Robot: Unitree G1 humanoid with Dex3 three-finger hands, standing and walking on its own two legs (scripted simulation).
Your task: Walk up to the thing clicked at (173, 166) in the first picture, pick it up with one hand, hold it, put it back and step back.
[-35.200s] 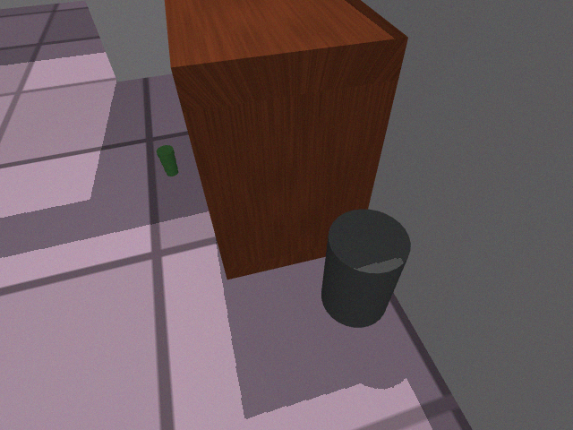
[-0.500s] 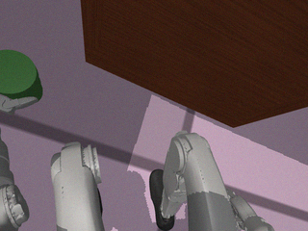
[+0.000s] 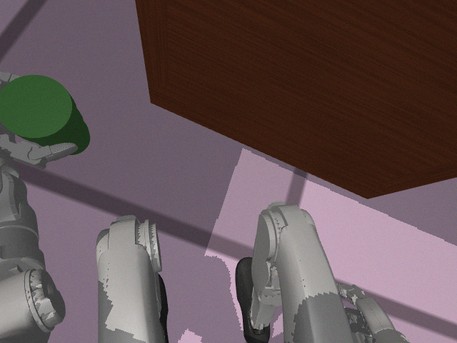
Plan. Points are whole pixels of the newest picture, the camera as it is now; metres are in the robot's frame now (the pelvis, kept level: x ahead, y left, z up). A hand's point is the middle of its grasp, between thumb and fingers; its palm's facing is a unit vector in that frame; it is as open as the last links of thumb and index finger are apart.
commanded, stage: settle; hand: left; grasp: from above
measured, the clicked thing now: (56, 124) +0.46 +0.27 -0.06
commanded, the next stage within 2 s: lift in 0.40 s
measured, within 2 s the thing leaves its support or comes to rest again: neither
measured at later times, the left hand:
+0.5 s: hand (32, 113) +0.46 +0.28 -0.01, palm faces +0.26 -0.96 -0.03, open 11.0 cm
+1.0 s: hand (0, 106) +0.43 +0.28 +0.06, palm faces +0.22 -0.97 -0.04, open 11.0 cm
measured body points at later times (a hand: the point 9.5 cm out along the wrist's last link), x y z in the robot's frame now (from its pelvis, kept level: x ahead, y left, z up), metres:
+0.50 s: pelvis +0.00 +0.00 +0.02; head +0.21 +0.07 +0.41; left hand +0.44 +0.33 -0.01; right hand +0.12 -0.27 -0.10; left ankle +0.08 +0.13 -0.32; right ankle +0.10 -0.11 -0.32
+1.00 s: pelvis +0.00 +0.00 +0.06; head +0.19 +0.05 +0.47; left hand +0.41 +0.33 +0.06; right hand +0.14 -0.26 -0.06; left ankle +0.08 +0.13 -0.32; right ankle +0.10 -0.11 -0.32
